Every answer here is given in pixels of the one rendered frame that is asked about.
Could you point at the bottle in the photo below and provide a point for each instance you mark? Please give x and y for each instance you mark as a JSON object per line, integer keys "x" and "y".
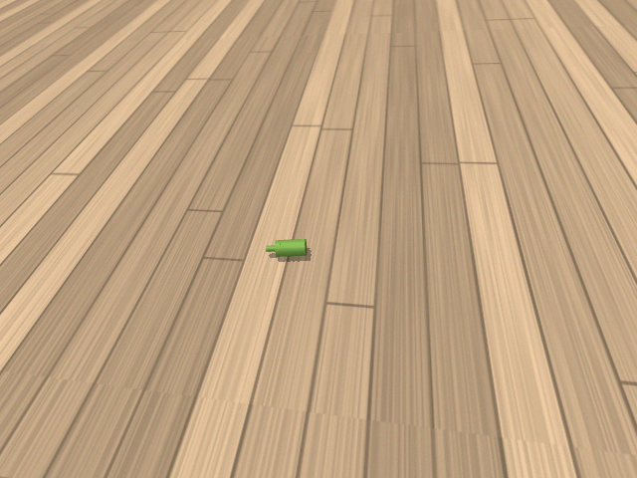
{"x": 295, "y": 247}

